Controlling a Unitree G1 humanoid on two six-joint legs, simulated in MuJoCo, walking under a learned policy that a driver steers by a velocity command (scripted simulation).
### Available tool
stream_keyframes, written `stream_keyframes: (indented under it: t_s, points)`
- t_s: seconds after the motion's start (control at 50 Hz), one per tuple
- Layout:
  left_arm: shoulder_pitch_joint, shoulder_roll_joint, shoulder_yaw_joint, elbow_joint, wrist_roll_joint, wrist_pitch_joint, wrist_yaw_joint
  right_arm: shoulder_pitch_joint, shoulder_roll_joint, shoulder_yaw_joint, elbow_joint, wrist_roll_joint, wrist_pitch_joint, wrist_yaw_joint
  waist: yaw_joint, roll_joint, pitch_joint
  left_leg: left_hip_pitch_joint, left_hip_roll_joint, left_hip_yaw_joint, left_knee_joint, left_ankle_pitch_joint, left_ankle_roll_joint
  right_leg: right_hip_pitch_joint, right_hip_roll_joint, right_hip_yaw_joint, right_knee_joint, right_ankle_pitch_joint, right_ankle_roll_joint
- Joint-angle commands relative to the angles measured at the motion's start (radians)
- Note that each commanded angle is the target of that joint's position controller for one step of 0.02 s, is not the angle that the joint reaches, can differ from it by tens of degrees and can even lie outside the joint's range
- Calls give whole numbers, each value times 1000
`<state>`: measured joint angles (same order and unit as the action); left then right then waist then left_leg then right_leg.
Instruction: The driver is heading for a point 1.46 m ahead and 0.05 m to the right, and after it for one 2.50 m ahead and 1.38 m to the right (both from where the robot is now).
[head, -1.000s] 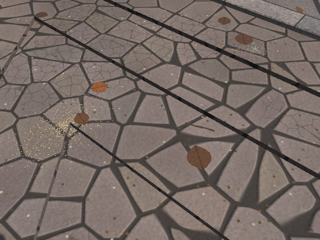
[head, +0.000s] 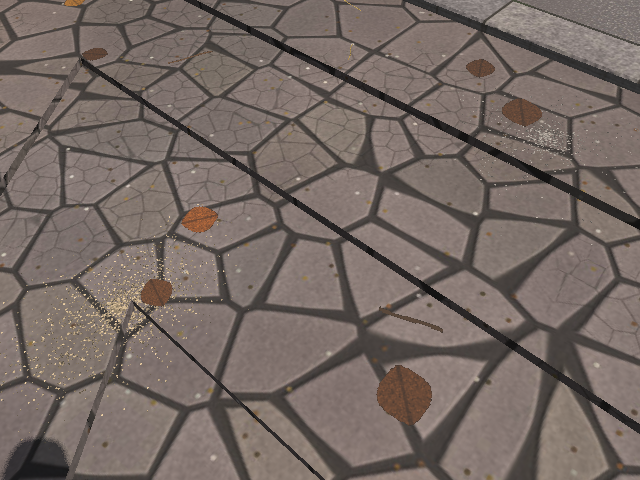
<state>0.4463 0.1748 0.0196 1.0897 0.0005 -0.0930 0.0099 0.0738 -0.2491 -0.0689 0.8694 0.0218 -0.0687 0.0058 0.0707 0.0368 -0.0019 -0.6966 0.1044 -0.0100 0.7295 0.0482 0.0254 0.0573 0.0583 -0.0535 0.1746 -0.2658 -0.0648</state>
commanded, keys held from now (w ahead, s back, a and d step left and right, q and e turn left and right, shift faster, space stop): w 1.00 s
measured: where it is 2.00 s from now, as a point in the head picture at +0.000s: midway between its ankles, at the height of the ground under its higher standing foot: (353, 302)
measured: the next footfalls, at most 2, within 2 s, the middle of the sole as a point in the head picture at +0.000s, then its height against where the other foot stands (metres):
left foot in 0.18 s outside the picture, level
right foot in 0.68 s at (424, 432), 0.03 m higher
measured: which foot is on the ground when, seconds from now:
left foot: up 0.00-0.16, down 0.18-0.72, up 0.74-1.00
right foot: down 0.00-0.18, up 0.20-0.66, down 0.68-1.00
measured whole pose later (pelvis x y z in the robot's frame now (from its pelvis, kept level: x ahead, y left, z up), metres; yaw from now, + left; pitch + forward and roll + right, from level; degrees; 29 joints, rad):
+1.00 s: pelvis +0.56 -0.02 +0.04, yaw +0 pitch +1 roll -1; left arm 0.35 0.23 0.05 0.99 0.00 -0.10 -0.01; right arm 0.16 -0.27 -0.06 0.90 0.01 -0.06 -0.01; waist 0.04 0.03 -0.02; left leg -0.68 0.14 -0.03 0.92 -0.08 0.03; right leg -0.14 0.03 -0.10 0.26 -0.14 -0.05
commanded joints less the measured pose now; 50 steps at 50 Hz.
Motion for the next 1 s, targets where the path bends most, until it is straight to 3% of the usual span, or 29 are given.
stream_keyframes:
  t_s: [0.02, 0.1, 0.14, 0.16, 0.18, 0.2, 0.22, 0.24, 0.26, 0.28, 0.3, 0.34, 0.38, 0.46, 0.54, 0.6, 0.64, 0.66, 0.68, 0.7, 0.72, 0.74, 0.76, 0.78, 0.8, 0.82, 0.86, 0.94, 1.0]
  points:
    - [59, 168, 30, -23, -8, -2, 10, -170, -20, 11, -100, 5, -18, 16, 8, -102, 130, -22, -36, 39, -122, 44, 8, -42, -258, 102, -54, 429, -92]
    - [55, 193, 44, -21, -10, 11, 11, -211, -43, 11, -131, 10, -36, 45, -23, -120, 117, 35, -67, 50, -198, -52, 62, 67, -310, 94, 42, 623, -93]
    - [21, 218, 52, -34, -7, 20, 12, -70, -100, -15, -99, 4, -37, 42, -109, -167, 4, 252, -132, 90, -189, -126, 99, 90, -305, 80, 211, 966, -74]
    - [-6, 211, 48, -45, -5, 25, 9, 116, -143, -38, -43, 6, -36, 36, -201, -167, -95, 492, -151, 97, -216, -90, 131, 23, -262, 51, 411, 1023, -50]
    - [-22, 188, 34, -75, 6, 22, 4, 318, -214, -58, 6, -8, -31, 23, -265, -81, -241, 850, 22, -106, -183, -73, 194, -235, -206, 31, 717, 727, -21]
    - [138, 29, -10, -72, 0, -1, -17, 392, -274, -65, 37, -19, -29, 28, -169, 205, -428, 1197, 293, -640, -297, -291, 382, -625, 1, 68, 1103, -161, 37]
    - [67, 126, 13, -59, -30, -32, -26, 382, -175, -39, 44, -16, -25, 27, -211, 138, -398, 1161, 271, -746, -419, -403, 354, -739, -17, 203, 1232, -296, 15]
    - [-54, 185, 30, -110, -55, -48, -27, 268, -138, -26, 30, -9, -29, 24, -187, 119, -200, 1001, 238, -576, -447, -371, 300, -825, -74, 167, 1248, -228, 1]
    - [-127, 189, 31, -135, -52, -53, -18, 170, -107, -13, 6, -12, -36, 27, -149, 3, -109, 819, 205, -449, -478, -272, 267, -793, -131, 144, 1200, -128, -1]
    - [-157, 183, 40, -140, -36, -46, -9, 117, -74, -2, 2, -22, -43, 33, -111, -39, -48, 669, 168, -357, -510, -174, 244, -738, -163, 131, 1141, -68, 3]
    - [-126, 162, 43, -140, -26, -31, -5, 101, -52, 8, 10, -34, -48, 35, -71, -9, -39, 586, 138, -294, -543, -135, 230, -672, -191, 138, 1113, -35, 4]
    - [-82, 110, 38, -139, -24, -5, 0, 125, -53, 10, 37, -28, -46, 36, -41, 28, -23, 510, 117, -229, -589, -109, 240, -640, -203, 123, 1096, -32, 14]
    - [-115, 113, 40, -161, -23, 14, 4, 151, -77, 10, 58, -26, -45, 27, -29, 33, 18, 469, 118, -183, -619, -109, 246, -722, -221, 113, 1107, -4, 31]
    - [-298, 111, 32, -237, 2, 17, 4, 226, -107, 9, 72, -22, -27, 1, -74, -1, 59, 490, 103, -129, -635, -107, 225, -866, -240, 82, 920, 157, 73]
    - [-440, 92, 17, -279, -9, 0, -11, 314, -128, 9, 86, -15, -15, -9, -125, 11, 64, 548, 80, -56, -629, -14, 190, -791, -183, 18, 658, 261, 72]
    - [-516, 99, 14, -310, -21, -10, -31, 371, -139, 8, 103, -10, -1, -8, -146, 37, 79, 646, 117, -60, -605, -9, 184, -752, -140, -17, 531, 208, 58]
    - [-485, 131, 25, -318, -26, -18, -44, 365, -146, 5, 106, -10, 7, -10, -104, 78, 60, 710, 150, -64, -550, 99, 166, -679, -109, -26, 468, 138, 24]
    - [-410, 158, 40, -303, -24, -21, -46, 341, -153, 4, 101, -10, 11, -15, -48, 98, 16, 723, 143, -45, -467, 273, 147, -569, -76, -43, 438, 127, 3]
    - [-254, 204, 66, -254, -22, -22, -44, 327, -134, 11, 95, -11, 14, -20, 25, 92, -73, 703, 98, 0, -295, 434, 118, -375, -42, -53, 405, 137, -27]
    - [-79, 287, 94, -210, -10, -21, -37, 342, -93, 26, 71, -16, 11, -24, 73, 9, -214, 504, 36, 59, -5, 358, 70, -62, -183, 139, 403, 119, -102]
    - [64, 373, 121, -175, 3, -9, -36, 418, 6, 56, 56, -14, -8, -18, 70, -276, -386, 157, -137, 59, 394, -176, 2, 259, -424, 652, 220, -168, -256]
    - [29, 295, 90, -185, 8, -14, -33, 348, -59, 37, 58, -16, -32, -7, 74, -258, -379, 26, -143, -121, 565, -539, 22, 259, -441, 841, 87, -220, -237]
    - [-80, 248, 72, -200, 2, -18, -31, 288, -118, 16, 34, 14, -45, 2, 33, -215, -225, -69, -88, -119, 629, -502, 41, 123, -434, 679, 92, -233, -191]
    - [-175, 211, 60, -218, -2, -18, -31, 228, -117, 16, 17, 18, -48, -1, 1, -131, -135, -48, -26, -85, 581, -410, 54, -35, -395, 534, 74, -179, -164]
    - [-225, 177, 50, -217, 1, -20, -36, 202, -106, 9, 15, 7, -40, -8, -31, -85, -63, -1, 8, -64, 526, -356, 56, -171, -353, 424, 32, -92, -143]
    - [-251, 155, 43, -212, 7, -25, -39, 239, -86, 5, 24, 4, -24, -15, -73, -125, -45, 74, 37, -71, 484, -322, 55, -259, -324, 349, 5, -42, -130]
    - [-237, 137, 41, -192, 7, -27, -43, 285, -54, 5, 51, 4, 0, -17, -97, -135, -24, 122, 40, -54, 455, -289, 46, -315, -282, 248, -37, 22, -141]
    - [-172, 194, 54, -172, 5, -22, -19, 157, -58, 1, 17, -14, 9, -18, -83, -89, 24, 15, 51, -35, 256, -151, 5, -283, -281, 174, -85, 98, -162]
    - [-136, 219, 59, -167, -1, -18, -4, 62, -51, 2, -8, -13, -1, -10, -60, -98, 31, 8, 38, -25, 85, -49, -17, -233, -290, 149, -98, 117, -152]
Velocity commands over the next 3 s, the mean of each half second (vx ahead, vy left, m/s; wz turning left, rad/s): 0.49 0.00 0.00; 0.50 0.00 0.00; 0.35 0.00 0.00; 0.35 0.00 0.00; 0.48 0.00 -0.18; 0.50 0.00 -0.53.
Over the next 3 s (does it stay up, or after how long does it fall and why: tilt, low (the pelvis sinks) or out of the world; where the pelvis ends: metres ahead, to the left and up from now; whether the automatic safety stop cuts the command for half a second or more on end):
stays up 1.39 0.02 0.06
